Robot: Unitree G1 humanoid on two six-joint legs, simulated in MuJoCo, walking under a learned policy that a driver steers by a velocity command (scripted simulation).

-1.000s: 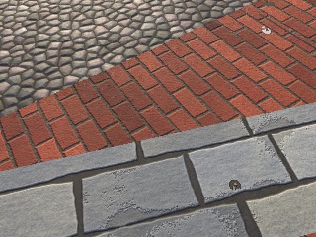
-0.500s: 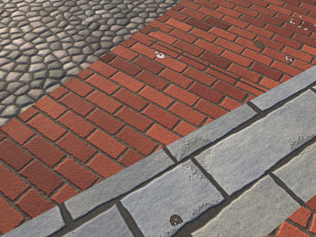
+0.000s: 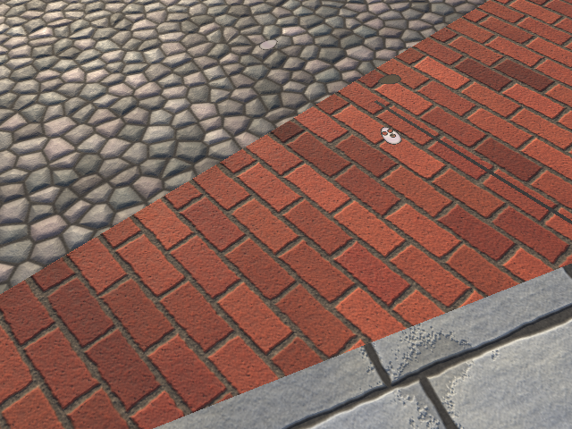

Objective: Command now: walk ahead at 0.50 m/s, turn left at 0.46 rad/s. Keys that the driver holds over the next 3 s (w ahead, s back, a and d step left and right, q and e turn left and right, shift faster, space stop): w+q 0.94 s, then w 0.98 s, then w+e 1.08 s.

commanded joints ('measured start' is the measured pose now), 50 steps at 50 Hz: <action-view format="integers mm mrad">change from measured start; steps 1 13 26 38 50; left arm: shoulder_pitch -94 -14 -218 -20 -36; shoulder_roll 118 209 94 227 145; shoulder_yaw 28 49 -4 46 18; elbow -58 -8 -125 -103 -13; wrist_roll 2 -41 3 0 -6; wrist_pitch -27 39 -1 -49 -23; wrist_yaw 13 30 22 -1 4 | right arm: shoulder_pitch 26 175 69 127 6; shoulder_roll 3 -175 -126 -20 -10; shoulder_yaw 5 -78 -40 -10 -7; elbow -60 -99 -164 -177 -256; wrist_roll -7 -1 -12 -21 -8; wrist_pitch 3 16 -34 -6 8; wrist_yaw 13 40 -7 -16 2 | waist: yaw -45 -184 -46 74 4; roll -109 -67 6 -21 -117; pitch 28 -162 -41 -229 -9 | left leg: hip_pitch -25 589 423 364 -87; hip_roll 42 -172 1 -91 -10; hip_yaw -50 133 -221 -266 -72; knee -127 -496 -864 -286 -72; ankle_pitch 168 100 249 76 33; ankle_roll -2 181 265 119 1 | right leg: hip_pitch -27 18 -483 165 50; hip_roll -272 -233 -90 -188 -267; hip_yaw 101 -112 211 370 269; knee -201 505 499 141 -146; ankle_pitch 209 675 137 67 207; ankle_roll -165 -15 95 -64 -180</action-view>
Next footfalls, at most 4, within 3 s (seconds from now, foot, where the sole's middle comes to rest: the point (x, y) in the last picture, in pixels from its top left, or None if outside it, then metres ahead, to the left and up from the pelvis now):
0.26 left None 0.30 0.16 -0.78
0.76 right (290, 370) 0.63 0.05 -0.78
1.26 left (142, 335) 0.71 0.43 -0.78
1.76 right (165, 223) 1.08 0.43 -0.78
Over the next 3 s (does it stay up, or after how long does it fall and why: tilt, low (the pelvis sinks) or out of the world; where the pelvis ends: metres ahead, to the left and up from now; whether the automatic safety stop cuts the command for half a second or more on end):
stays up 1.41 0.80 -0.16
